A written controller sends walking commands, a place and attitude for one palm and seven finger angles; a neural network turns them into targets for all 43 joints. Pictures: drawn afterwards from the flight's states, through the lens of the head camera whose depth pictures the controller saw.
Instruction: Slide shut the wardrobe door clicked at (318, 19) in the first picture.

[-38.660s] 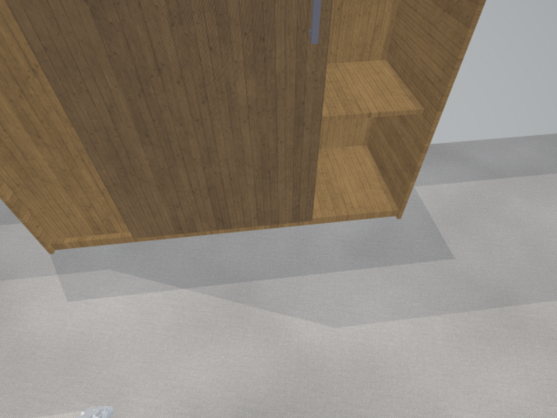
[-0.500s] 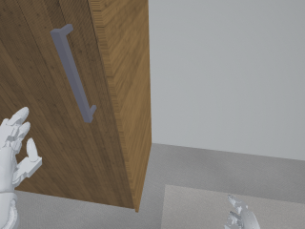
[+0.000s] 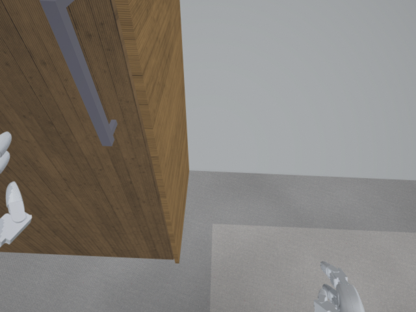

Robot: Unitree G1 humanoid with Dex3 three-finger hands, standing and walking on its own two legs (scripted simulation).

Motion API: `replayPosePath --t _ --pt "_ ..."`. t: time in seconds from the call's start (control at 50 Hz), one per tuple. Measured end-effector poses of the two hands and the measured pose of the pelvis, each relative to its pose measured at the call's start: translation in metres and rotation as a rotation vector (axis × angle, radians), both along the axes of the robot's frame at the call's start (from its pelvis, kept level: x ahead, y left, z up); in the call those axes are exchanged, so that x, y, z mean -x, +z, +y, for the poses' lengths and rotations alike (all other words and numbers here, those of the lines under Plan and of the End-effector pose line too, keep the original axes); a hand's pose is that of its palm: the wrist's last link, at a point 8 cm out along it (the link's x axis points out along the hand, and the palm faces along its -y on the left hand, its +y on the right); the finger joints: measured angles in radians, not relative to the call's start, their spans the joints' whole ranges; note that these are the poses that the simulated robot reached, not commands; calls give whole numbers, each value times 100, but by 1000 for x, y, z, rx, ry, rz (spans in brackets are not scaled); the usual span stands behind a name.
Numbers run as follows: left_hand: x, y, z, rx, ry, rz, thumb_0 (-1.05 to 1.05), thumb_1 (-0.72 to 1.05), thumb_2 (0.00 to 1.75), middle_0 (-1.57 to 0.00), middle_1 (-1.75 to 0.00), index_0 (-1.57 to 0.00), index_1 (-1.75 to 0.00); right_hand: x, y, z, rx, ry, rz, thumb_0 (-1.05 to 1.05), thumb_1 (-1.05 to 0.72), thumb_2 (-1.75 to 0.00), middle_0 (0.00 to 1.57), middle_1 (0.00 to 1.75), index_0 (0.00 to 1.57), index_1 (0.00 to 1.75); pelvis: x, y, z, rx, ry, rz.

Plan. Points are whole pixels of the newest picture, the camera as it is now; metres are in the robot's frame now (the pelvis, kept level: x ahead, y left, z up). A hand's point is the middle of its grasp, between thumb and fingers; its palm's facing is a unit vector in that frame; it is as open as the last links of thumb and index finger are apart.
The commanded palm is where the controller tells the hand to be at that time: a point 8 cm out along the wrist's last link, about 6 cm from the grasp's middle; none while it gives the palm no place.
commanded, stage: step back with the hand held close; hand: left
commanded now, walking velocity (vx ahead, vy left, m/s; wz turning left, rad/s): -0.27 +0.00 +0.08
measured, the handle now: (90, 80) +0.41 +0.23 +0.24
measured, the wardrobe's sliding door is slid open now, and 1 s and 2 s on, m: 0.00 0.00 0.00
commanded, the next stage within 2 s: stop stepping back and stand still in 0.84 s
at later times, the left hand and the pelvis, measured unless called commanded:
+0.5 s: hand out of the picture +0.13 +0.25 +0.17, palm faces +0.48 -0.77 -0.43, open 7.4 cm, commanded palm +0.06 +0.29 +0.19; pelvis -0.07 -0.02 +0.00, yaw +3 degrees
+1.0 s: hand out of the picture +0.04 +0.24 +0.18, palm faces +0.36 -0.84 -0.41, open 7.4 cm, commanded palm -0.02 +0.28 +0.19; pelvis -0.17 -0.01 +0.01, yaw -2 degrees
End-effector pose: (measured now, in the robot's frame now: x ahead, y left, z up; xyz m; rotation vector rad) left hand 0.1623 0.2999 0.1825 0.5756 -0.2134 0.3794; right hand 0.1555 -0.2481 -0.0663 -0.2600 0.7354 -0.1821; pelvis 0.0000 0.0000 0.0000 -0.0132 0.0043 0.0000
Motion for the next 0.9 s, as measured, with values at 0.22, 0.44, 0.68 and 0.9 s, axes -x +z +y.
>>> replayPosePath --t 0.22,0.44,0.68,0.9 --pt "47 0 13 -2 84 -104 1 89 90 -22 -30 -22 -30 11 -10 25 -14 98 -3 1 -91 -90 20 30 21 30 26 -8 0 8 51 -14" --pt "72 7 -7 -11 37 -138 1 89 90 -21 -30 -22 -30 21 1 19 -27 128 -57 1 -91 -90 20 30 21 30 57 -6 -15 23 51 -4" --pt "92 -3 -5 -4 -61 -116 1 88 90 -22 -30 -22 -30 81 14 -8 68 25 7 1 -91 -90 20 30 21 30 91 -3 -9 29 42 22" --pt "135 10 0 68 -64 -123 1 89 90 -21 -30 -22 -30 144 23 20 27 45 14 1 -91 -90 20 30 20 30 138 17 -5 95 -11 74"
